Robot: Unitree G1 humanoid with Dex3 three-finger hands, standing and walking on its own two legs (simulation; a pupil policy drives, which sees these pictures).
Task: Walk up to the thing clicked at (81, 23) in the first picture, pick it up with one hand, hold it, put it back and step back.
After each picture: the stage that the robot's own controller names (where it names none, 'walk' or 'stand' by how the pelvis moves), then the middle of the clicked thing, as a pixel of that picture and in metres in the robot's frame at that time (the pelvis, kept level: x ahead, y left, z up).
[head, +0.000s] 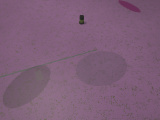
stand; (81, 19) +1.87 -0.02 -0.72
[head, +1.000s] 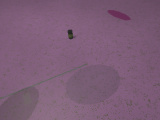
walk; (70, 34) +1.73 +0.25 -0.70
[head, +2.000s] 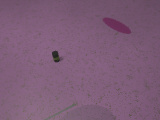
walk; (55, 56) +1.13 +0.36 -0.71
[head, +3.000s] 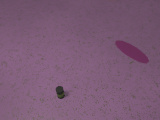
walk; (60, 92) +0.73 +0.24 -0.72
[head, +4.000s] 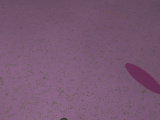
stand; out of the picture +0.47 +0.13 -0.71
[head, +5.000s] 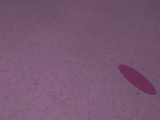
stand; out of the picture +0.41 +0.16 -0.72
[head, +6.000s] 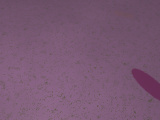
stand; out of the picture +0.38 +0.14 -0.71
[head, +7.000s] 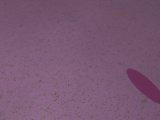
stand; out of the picture +0.38 +0.17 -0.71
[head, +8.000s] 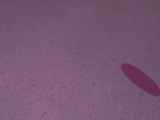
stand; out of the picture +0.33 +0.19 -0.71
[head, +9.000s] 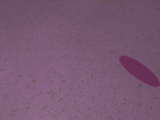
stand; out of the picture +0.36 +0.23 -0.71
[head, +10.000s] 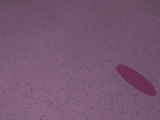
stand; out of the picture +0.33 +0.21 -0.72
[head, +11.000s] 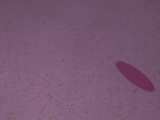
stand; out of the picture +0.38 +0.22 -0.72
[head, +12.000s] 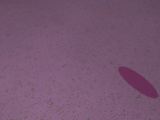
stand; out of the picture +0.34 +0.21 -0.72
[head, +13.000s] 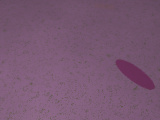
stand; out of the picture +0.37 +0.22 -0.72
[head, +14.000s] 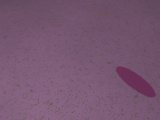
stand; out of the picture +0.34 +0.21 -0.72
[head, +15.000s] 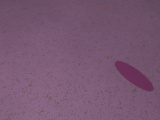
stand; out of the picture +0.36 +0.23 -0.72
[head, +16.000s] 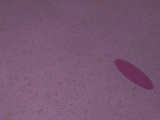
stand; out of the picture +0.35 +0.22 -0.72
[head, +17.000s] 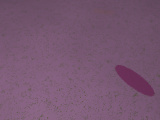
stand; out of the picture +0.34 +0.21 -0.72
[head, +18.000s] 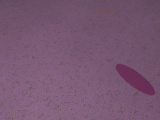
stand; out of the picture +0.34 +0.22 -0.72
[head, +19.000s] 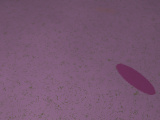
go down; out of the picture +0.34 +0.22 -0.72
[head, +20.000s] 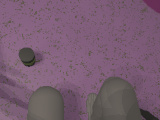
go down; (27, 57) +0.47 +0.17 -0.36
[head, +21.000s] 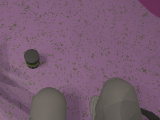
approach; (32, 59) +0.48 +0.15 -0.35
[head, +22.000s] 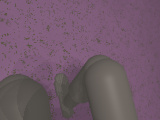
close in; out of the picture +0.49 +0.19 -0.25
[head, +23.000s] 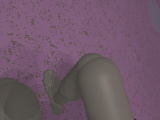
close; out of the picture +0.48 +0.21 -0.26
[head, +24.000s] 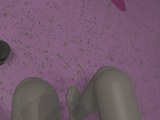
lift; out of the picture +0.44 +0.18 -0.27
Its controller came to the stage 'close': yes
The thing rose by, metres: 0.00
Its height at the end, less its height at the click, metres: +0.00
